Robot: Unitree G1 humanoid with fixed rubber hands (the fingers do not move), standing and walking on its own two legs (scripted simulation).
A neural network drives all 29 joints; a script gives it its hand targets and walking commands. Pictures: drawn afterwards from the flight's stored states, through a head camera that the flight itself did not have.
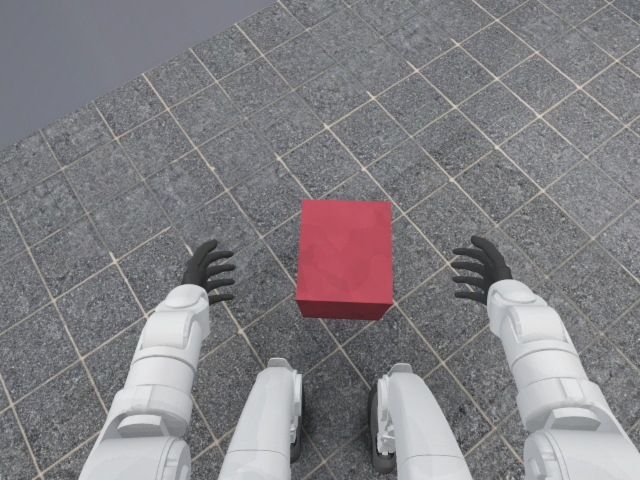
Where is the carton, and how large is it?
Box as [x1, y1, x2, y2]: [296, 199, 392, 320]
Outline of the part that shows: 303,199 296,288 296,301 302,315 307,317 378,320 392,303 390,202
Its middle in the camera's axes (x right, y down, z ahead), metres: +0.06 +0.06 +1.01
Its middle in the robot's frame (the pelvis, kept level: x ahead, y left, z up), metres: +0.51 -0.01 -0.55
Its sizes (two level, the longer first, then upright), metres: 0.247 0.214 0.256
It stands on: the floor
